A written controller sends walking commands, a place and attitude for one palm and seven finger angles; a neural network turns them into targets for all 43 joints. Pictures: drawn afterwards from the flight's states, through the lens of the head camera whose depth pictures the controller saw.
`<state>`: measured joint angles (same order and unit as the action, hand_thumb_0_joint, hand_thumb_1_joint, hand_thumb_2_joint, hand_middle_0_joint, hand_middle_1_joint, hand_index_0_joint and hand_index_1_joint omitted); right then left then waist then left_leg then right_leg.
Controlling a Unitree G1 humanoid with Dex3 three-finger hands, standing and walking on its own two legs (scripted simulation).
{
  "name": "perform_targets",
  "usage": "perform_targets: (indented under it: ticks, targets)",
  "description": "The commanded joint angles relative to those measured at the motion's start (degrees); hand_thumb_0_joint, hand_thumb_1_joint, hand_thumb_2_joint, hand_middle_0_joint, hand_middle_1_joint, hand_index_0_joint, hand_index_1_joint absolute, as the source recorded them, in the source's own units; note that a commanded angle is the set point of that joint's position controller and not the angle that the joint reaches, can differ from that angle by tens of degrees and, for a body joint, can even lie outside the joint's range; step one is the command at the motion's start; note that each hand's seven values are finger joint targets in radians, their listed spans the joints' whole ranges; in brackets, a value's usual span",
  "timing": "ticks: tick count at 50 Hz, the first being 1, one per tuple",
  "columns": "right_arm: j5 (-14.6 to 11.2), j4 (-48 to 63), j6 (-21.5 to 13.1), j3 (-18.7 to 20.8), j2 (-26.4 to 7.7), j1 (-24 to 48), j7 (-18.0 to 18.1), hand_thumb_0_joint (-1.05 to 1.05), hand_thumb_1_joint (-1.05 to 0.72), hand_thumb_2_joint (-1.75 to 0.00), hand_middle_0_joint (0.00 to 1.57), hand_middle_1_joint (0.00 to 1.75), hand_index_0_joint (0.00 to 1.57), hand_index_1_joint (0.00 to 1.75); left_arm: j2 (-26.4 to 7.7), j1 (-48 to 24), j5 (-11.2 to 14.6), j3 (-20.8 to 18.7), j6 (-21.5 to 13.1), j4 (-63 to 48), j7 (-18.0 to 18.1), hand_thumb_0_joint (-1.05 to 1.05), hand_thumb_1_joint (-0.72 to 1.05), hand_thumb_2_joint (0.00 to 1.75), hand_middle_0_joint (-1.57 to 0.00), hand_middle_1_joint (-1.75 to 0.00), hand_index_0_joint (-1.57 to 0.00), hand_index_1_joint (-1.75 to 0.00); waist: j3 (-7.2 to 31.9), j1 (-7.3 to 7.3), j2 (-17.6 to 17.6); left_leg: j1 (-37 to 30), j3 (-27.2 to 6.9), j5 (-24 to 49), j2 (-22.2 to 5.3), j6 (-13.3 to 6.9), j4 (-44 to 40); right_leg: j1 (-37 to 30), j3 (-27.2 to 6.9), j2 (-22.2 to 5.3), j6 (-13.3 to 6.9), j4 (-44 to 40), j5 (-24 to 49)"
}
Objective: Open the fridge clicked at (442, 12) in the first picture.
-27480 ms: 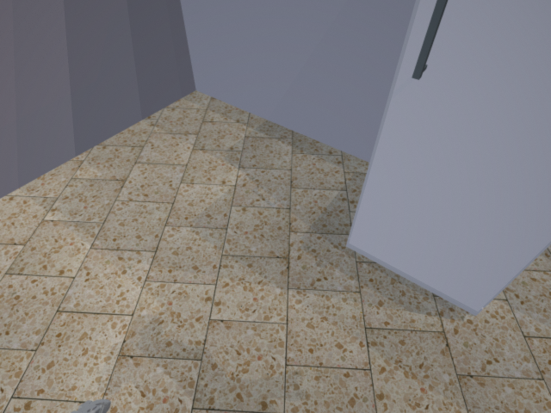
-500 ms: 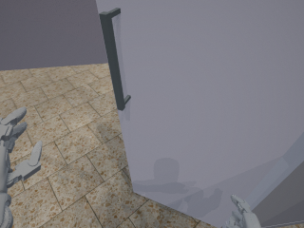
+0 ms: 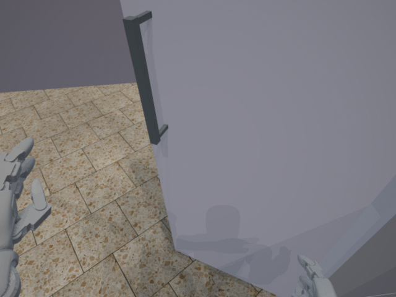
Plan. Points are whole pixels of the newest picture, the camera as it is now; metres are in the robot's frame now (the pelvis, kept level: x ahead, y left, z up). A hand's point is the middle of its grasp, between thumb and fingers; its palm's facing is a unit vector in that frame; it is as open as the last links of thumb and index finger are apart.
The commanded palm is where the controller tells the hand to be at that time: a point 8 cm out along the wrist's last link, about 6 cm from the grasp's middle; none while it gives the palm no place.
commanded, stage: step back with the hand held close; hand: left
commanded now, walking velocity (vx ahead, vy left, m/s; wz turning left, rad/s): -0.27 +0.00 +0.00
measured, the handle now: (151, 87) +0.44 +0.16 +0.23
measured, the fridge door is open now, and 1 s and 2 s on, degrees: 60 60 60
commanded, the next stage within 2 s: stop stepping back and stand still in 1.22 s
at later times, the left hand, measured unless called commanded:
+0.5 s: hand (0, 229) +0.14 +0.30 +0.18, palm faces +0.47 -0.73 -0.49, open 7.4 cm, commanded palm +0.09 +0.33 +0.18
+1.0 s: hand out of the picture +0.08 +0.29 +0.18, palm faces +0.45 -0.75 -0.48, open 7.4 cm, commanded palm +0.01 +0.33 +0.18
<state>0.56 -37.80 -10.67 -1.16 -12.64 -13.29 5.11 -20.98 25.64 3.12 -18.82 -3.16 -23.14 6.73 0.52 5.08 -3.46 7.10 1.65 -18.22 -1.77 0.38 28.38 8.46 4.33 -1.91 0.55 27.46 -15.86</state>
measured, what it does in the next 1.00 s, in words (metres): walks backwards: right foot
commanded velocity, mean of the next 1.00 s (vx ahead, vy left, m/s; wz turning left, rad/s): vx -0.30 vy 0.00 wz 0.02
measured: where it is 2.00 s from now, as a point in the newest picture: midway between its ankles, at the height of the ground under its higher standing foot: outside the picture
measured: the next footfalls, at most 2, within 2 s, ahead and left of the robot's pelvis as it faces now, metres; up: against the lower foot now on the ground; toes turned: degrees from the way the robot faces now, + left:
right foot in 0.92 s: -0.17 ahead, -0.09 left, +0.00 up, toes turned -2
left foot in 1.16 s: -0.09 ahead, +0.13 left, +0.00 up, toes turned -2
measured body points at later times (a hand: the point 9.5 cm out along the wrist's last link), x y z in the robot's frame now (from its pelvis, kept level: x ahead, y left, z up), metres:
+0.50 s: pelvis -0.06 +0.03 -0.01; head -0.05 +0.04 +0.44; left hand +0.11 +0.34 +0.20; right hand +0.11 -0.20 -0.08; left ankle -0.03 +0.12 -0.74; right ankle -0.03 -0.12 -0.74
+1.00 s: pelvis -0.14 +0.03 -0.01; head -0.10 +0.04 +0.44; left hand +0.05 +0.33 +0.20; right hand +0.04 -0.19 -0.09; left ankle -0.03 +0.12 -0.74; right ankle -0.21 -0.09 -0.74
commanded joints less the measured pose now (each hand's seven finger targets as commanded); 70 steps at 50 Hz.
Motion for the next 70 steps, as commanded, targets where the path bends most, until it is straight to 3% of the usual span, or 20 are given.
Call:
perform_targets:
  ticks: [1,4,11,20,24,28,30,33,36,37,45,49,50,52,56,59,61,62,65,70]
  targets:
    - [-0.9,9.6,-0.9,1.9,-5.0,5.8,0.9,0.0,-0.9,-0.9,0.2,0.3,0.2,0.3,-16.3,-15.7,-0.6,-13.4,-8.3,-12.8,1.3,0.0,0.9,0.9,-0.2,-0.3,-0.2,-0.3,-2.9,-3.14,5.9,4.8,-1.3,8.8,-1.8,-2.7,0.3,6.4,-10.5,-7.5,-2.7,-9.4,20.2]
    - [-0.7,10.6,1.6,2.6,-5.7,6.1,0.4,0.0,-0.9,-0.9,0.2,0.3,0.2,0.3,-9.9,-5.1,-1.3,-8.2,-7.6,-6.7,0.8,0.0,0.9,0.9,-0.2,-0.3,-0.2,-0.3,2.4,-3.8,9.5,3.0,0.1,12.2,-1.8,-2.5,1.8,4.4,-10.2,-9.3,-2.6,-6.4,28.3]
    - [-1.2,14.9,4.8,3.3,-5.7,8.2,0.3,0.0,-0.9,-0.9,0.2,0.3,0.2,0.3,-13.8,4.7,-1.8,-13.2,-9.5,-17.0,2.7,0.0,0.9,0.9,-0.2,-0.3,-0.2,-0.3,13.5,-2.35,1.0,2.9,-3.3,29.2,-5.7,-3.1,-2.4,-2.2,-4.9,-5.9,-0.9,2.7,29.7]
    - [-1.0,15.1,2.8,3.2,-6.6,6.0,0.7,0.0,-0.9,-0.9,0.2,0.3,0.2,0.3,-12.6,4.2,-1.7,-14.3,-11.8,-17.7,3.1,0.0,0.9,0.9,-0.2,-0.3,-0.2,-0.3,4.7,-2.48,-9.6,20.0,-7.5,11.2,-10.6,-6.0,-10.4,-2.7,-2.8,-0.6,0.3,11.2,5.6]
    - [-1.4,13.5,1.4,3.1,-7.1,4.4,0.6,0.0,-0.9,-0.9,0.2,0.3,0.2,0.3,-10.7,-0.2,-2.1,-11.8,-12.1,-12.3,2.8,0.0,0.9,0.9,-0.2,-0.3,-0.2,-0.3,-0.5,-3.6,-2.6,26.4,-7.2,-5.9,-8.9,-6.0,-7.5,-2.6,-5.4,-2.1,-0.2,5.8,10.3]
    - [-0.8,12.1,1.6,3.3,-6.1,3.3,0.2,0.0,-0.9,-0.9,0.2,0.3,0.2,0.3,-10.8,-5.3,-2.2,-8.7,-12.1,-12.2,2.5,0.0,0.9,0.9,-0.2,-0.3,-0.2,-0.3,2.1,-5.03,12.8,12.5,-2.9,-6.5,-0.8,-2.4,5.5,12.5,-16.2,-10.4,-4.7,-7.0,7.5]
    - [-0.8,11.6,1.6,3.1,-5.9,3.8,0.1,0.0,-0.9,-0.9,0.2,0.3,0.2,0.3,-11.8,-6.1,-2.1,-8.9,-12.4,-14.5,3.0,0.0,0.9,0.9,-0.2,-0.3,-0.2,-0.3,2.9,-4.81,13.7,8.1,-2.4,-7.0,0.2,-2.2,9.5,17.3,-16.8,-12.8,-6.0,-9.8,-1.6]
    - [-0.6,12.8,1.4,2.4,-6.0,5.9,0.3,0.0,-0.9,-0.9,0.2,0.3,0.2,0.3,-13.5,-5.0,-2.4,-10.8,-13.0,-19.2,3.8,0.0,0.9,0.9,-0.2,-0.3,-0.2,-0.3,3.3,-4.37,4.7,10.1,-6.2,-5.7,-2.2,-3.6,0.0,15.0,-11.9,-8.7,-4.1,-3.4,-2.4]
    - [-0.7,14.7,0.1,3.1,-7.2,7.7,0.9,0.0,-0.9,-0.9,0.2,0.3,0.2,0.3,-15.0,-2.6,-3.6,-15.4,-14.7,-21.9,4.3,0.0,0.9,0.9,-0.2,-0.3,-0.2,-0.3,5.2,-3.16,-14.3,29.0,-20.4,-18.3,-13.8,-8.5,-18.7,-3.2,-3.7,2.5,0.9,20.3,-1.7]
    - [-0.7,14.3,-0.2,3.4,-6.8,7.1,0.7,0.0,-0.9,-0.9,0.2,0.3,0.2,0.3,-14.9,-1.7,-3.9,-16.4,-15.1,-20.4,4.0,0.0,0.9,0.9,-0.2,-0.3,-0.2,-0.3,5.0,-3.36,-14.0,34.2,-20.4,-24.8,-15.6,-9.7,-21.4,-6.9,-4.3,3.2,1.1,25.9,-3.7]
    - [-1.0,10.0,-2.7,3.8,-7.4,4.8,-0.6,0.0,-0.9,-0.9,0.2,0.3,0.2,0.3,-11.7,-0.6,-1.8,-11.7,-15.9,-16.3,1.7,0.0,0.9,0.9,-0.2,-0.3,-0.2,-0.3,4.1,-3.42,-7.3,8.3,-14.5,2.4,-11.2,-6.4,-9.2,5.0,-2.8,2.8,0.0,-6.0,-1.7]
    - [-1.4,9.7,-0.8,3.5,-5.9,5.3,-0.3,0.0,-0.9,-0.9,0.2,0.3,0.2,0.3,-14.1,-6.0,-1.9,-10.5,-15.3,-15.5,1.7,0.0,0.9,0.9,-0.2,-0.3,-0.2,-0.3,14.8,-3.48,5.0,-5.5,-3.3,33.3,-6.4,-3.1,6.5,4.2,-8.5,-4.9,1.0,-7.2,39.4]
    - [-2.2,10.2,-0.1,4.5,-6.4,4.9,0.0,0.0,-0.9,-0.9,0.2,0.3,0.2,0.3,-13.2,-4.6,-1.0,-9.9,-14.2,-14.6,1.6,0.0,0.9,0.9,-0.2,-0.3,-0.2,-0.3,15.5,-3.52,14.3,-3.6,-0.6,28.6,-3.8,-2.2,8.1,3.7,-8.1,-6.3,1.7,-4.5,45.4]
    - [-2.9,12.6,1.0,4.4,-5.7,7.1,0.2,0.0,-0.9,-0.9,0.2,0.3,0.2,0.3,-14.7,0.4,-0.3,-11.7,-13.0,-14.3,1.6,0.0,0.9,0.9,-0.2,-0.3,-0.2,-0.3,12.3,-3.2,17.4,2.4,-0.1,11.6,-1.6,-1.6,11.0,5.5,-10.2,-11.2,-0.7,-3.9,43.8]
    - [-1.8,13.6,3.0,2.4,-4.2,10.6,0.3,0.0,-0.9,-0.9,0.2,0.3,0.2,0.3,-18.6,0.1,-0.6,-15.0,-13.5,-18.9,1.5,0.0,0.9,0.9,-0.2,-0.3,-0.2,-0.3,3.5,-3.38,8.8,16.4,-2.0,1.1,-0.2,-0.6,9.6,2.8,-14.8,-15.4,-6.4,-4.0,43.7]
    - [-1.4,13.6,3.7,2.3,-5.9,7.7,1.1,0.0,-0.9,-0.9,0.2,0.3,0.2,0.3,-17.1,1.0,-1.1,-14.5,-13.3,-18.4,1.9,0.0,0.9,0.9,-0.2,-0.3,-0.2,-0.3,6.5,-4.26,0.2,8.8,-4.4,42.1,-4.4,-1.5,-7.6,-1.0,-8.3,-3.9,-1.0,7.5,42.9]
    - [-0.7,13.8,3.0,3.2,-5.7,7.4,0.2,0.0,-0.9,-0.9,0.2,0.3,0.2,0.3,-17.0,4.3,-0.9,-14.7,-13.1,-19.4,1.7,0.0,0.9,0.9,-0.2,-0.3,-0.2,-0.3,13.3,-3.0,-13.5,-4.6,-12.7,66.2,-12.5,-4.4,-5.2,9.3,-5.7,2.5,-0.3,15.4,1.7]
    - [0.1,13.8,2.2,3.3,-5.3,6.7,-0.6,0.0,-0.9,-0.9,0.2,0.3,0.2,0.3,-15.4,7.6,-0.3,-14.0,-13.4,-19.9,1.1,0.0,0.9,0.9,-0.2,-0.3,-0.2,-0.3,15.9,-2.4,-15.9,-3.6,-14.4,56.7,-14.1,-3.9,-8.1,7.7,-6.2,3.9,-0.7,18.8,-12.3]
    - [-0.5,12.9,0.6,4.8,-7.0,4.6,-1.2,0.0,-0.9,-0.9,0.2,0.3,0.2,0.3,-13.6,7.6,0.0,-13.8,-13.3,-21.7,1.5,0.0,0.9,0.9,-0.2,-0.3,-0.2,-0.3,10.2,-3.17,-9.4,5.4,-13.7,28.3,-13.9,-8.6,-13.8,8.0,-5.0,4.8,-0.3,21.7,-11.7]
    - [-0.8,13.3,-0.2,4.4,-7.2,5.6,-1.1,0.0,-0.9,-0.9,0.2,0.3,0.2,0.3,-14.0,9.3,0.6,-13.3,-10.4,-22.2,2.2,0.0,0.9,0.9,-0.2,-0.3,-0.2,-0.3,9.5,-3.9,-9.5,9.7,-11.4,-14.3,-8.6,-2.9,-24.1,-0.2,1.6,7.5,-0.9,5.0,-13.0]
